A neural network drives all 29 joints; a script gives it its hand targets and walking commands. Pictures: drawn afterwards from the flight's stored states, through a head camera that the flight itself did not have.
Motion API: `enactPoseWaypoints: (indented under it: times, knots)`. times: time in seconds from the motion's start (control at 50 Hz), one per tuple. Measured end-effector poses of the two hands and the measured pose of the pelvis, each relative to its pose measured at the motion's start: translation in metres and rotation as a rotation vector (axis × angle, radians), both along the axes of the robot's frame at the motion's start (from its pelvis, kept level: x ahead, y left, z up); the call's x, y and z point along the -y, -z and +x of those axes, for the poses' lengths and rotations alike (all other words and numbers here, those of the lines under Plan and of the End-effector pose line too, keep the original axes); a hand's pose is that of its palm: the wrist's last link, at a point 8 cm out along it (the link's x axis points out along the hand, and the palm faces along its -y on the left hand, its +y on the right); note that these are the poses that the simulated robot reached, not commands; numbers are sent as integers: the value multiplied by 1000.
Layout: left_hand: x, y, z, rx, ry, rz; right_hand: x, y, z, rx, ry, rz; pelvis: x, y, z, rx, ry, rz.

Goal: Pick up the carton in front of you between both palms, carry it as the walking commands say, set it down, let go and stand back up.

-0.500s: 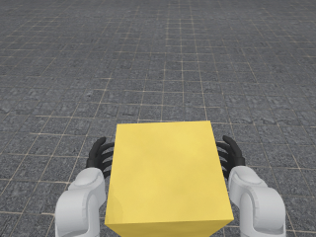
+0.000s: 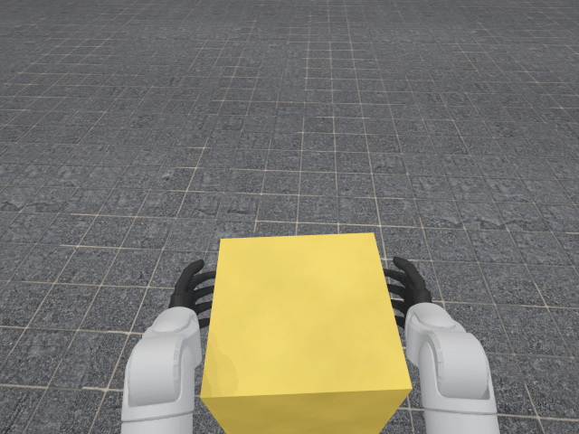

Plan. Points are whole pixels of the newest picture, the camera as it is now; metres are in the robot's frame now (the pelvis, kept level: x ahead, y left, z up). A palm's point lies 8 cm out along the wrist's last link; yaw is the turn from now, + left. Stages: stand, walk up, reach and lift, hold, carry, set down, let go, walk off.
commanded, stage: carry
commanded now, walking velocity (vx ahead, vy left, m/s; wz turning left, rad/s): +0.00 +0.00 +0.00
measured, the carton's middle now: (301, 344) +0.25 +0.00 -0.01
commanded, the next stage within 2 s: hold in 0.58 s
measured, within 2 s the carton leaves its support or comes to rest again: neither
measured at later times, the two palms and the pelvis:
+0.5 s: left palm (188, 318) +0.26 +0.16 +0.03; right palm (405, 315) +0.26 -0.14 +0.03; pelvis -0.02 +0.00 +0.00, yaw +0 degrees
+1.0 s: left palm (174, 342) +0.23 +0.16 +0.04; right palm (403, 329) +0.24 -0.13 +0.04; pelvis -0.05 +0.00 +0.01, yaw +3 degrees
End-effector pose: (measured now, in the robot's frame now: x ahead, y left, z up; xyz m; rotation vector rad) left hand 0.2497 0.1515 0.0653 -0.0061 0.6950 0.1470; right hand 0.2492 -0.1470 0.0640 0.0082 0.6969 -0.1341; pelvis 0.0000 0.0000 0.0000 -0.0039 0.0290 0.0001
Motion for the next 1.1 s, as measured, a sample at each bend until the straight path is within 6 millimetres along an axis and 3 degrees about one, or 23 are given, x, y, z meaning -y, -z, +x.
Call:
enactPoseWaypoints:
  times: [0.34,0.58,0.86,1.1]
  knots:
    - [-2,36,11,4,34,47,-2,38,9,5,-28,-46,-4,0,-22,5,0,7]
    - [-5,28,14,47,23,43,-5,29,14,47,-27,-39,-5,1,-23,-1,-5,5]
    - [-19,25,-16,30,-12,59,-19,29,-4,34,-72,-37,-5,-9,-39,129,-40,0]
    - [-8,22,-21,31,-36,56,-9,26,-3,35,-75,-12,9,-6,-55,158,-71,13]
